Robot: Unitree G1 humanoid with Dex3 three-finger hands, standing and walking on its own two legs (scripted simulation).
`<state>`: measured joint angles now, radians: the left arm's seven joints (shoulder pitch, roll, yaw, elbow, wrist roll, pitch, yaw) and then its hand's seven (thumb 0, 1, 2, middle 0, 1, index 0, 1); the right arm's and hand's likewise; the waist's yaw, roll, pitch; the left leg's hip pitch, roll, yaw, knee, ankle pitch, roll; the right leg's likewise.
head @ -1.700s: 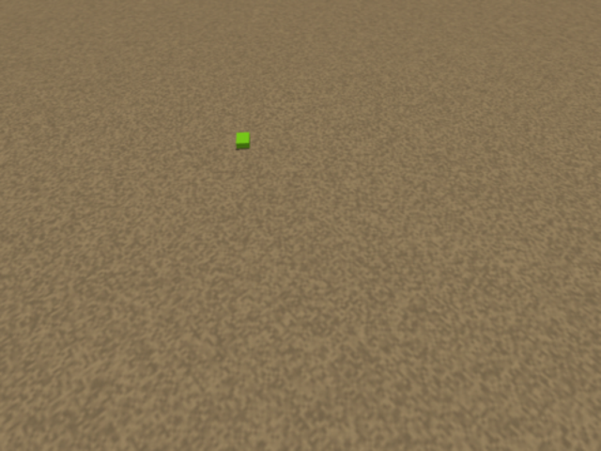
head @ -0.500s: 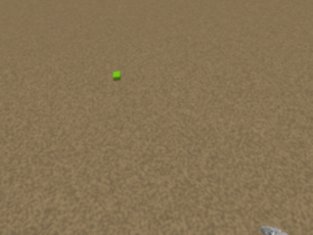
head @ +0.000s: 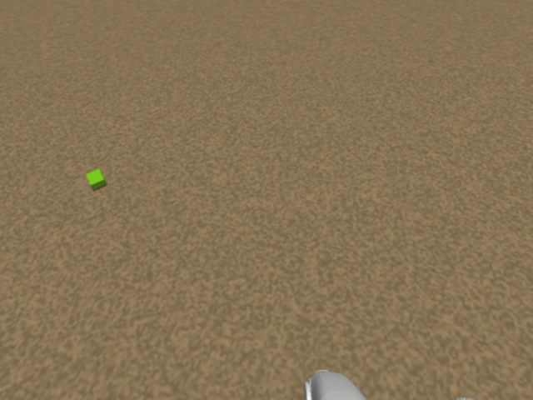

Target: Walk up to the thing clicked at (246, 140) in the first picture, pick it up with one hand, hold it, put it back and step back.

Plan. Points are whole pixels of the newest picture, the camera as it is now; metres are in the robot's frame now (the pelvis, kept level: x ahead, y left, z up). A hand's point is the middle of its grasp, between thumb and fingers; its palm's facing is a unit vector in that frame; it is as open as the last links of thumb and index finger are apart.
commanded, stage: walk up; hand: left
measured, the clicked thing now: (96, 179) +1.33 +0.79 -0.76
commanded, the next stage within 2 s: none
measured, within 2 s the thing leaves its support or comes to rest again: neither
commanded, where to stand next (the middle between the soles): +0.93 +0.99 m, yaw -61 degrees
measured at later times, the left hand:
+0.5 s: hand (48, 301) +0.36 +0.42 -0.15, palm faces -0.30 -0.78 -0.55, open 7.4 cm
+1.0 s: hand (40, 196) +0.65 +0.52 -0.14, palm faces -0.41 -0.67 -0.63, open 7.4 cm
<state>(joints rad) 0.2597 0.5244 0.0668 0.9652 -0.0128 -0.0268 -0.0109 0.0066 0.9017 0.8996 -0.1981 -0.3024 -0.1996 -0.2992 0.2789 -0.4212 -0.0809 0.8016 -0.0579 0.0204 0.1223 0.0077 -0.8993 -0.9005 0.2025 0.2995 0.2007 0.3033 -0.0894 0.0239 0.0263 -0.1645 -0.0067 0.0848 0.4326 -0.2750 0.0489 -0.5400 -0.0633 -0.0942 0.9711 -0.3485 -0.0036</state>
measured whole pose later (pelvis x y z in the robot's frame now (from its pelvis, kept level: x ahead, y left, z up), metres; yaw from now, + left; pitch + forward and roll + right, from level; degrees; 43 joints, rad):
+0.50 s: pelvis +0.24 +0.14 -0.04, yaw -16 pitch -2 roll -3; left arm 0.37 0.43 0.01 0.85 0.03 -0.09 0.07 0.00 0.89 0.90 -0.21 -0.30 -0.21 -0.30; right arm 0.15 -0.52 -0.12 0.66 -0.06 0.07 0.16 0.01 -0.90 -0.90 0.20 0.30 0.20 0.30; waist -0.02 0.13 0.06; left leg -0.61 0.14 -0.10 0.89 -0.24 0.00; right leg -0.26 -0.12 0.07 0.69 -0.41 0.05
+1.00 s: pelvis +0.42 +0.27 -0.04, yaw -29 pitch -1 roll -2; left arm 0.32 0.45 0.06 0.83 0.01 -0.06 0.12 0.00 0.90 0.90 -0.20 -0.30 -0.21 -0.30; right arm 0.29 -0.45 -0.10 0.74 -0.08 0.11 0.07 0.01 -0.90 -0.90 0.20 0.30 0.20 0.30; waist -0.06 0.14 0.10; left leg -0.54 0.01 0.03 1.24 -0.50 -0.03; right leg -0.45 -0.03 -0.13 0.81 -0.34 -0.05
